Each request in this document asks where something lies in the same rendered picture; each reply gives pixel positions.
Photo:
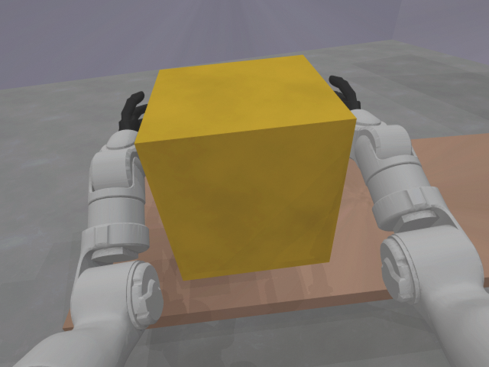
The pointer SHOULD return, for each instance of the robot right forearm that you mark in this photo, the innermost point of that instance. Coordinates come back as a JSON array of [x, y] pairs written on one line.
[[402, 196]]

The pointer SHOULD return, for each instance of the table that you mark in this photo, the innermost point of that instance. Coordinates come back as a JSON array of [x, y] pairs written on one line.
[[457, 165]]

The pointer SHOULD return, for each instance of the robot right upper arm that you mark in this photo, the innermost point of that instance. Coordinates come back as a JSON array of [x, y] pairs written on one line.
[[436, 270]]

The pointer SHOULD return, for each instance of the robot right hand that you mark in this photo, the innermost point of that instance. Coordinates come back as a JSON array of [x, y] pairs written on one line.
[[348, 95]]

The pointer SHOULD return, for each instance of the robot left hand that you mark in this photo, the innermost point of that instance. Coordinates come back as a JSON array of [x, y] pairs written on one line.
[[130, 113]]

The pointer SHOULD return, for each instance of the robot left upper arm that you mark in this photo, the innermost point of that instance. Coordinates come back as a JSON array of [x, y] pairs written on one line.
[[112, 306]]

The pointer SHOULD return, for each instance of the robot left forearm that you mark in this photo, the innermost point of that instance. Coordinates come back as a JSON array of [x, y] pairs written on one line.
[[116, 198]]

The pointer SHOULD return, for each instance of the carton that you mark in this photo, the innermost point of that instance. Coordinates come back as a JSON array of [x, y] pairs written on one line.
[[246, 162]]

